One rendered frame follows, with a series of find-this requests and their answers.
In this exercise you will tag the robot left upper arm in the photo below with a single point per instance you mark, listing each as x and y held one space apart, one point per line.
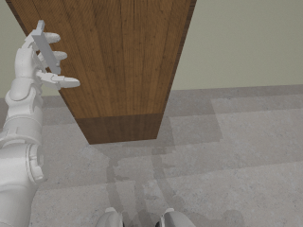
22 169

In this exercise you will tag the robot right shin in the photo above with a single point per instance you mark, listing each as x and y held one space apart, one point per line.
169 210

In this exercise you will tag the left robot forearm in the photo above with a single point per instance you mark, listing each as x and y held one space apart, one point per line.
25 119

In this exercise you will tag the robot left thigh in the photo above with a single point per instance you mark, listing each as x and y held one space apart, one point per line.
110 219

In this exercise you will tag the left robot hand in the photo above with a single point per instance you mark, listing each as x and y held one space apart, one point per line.
27 64

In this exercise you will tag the cupboard door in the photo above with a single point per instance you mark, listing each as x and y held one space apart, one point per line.
121 51

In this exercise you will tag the handle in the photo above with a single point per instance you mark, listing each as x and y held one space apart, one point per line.
44 47

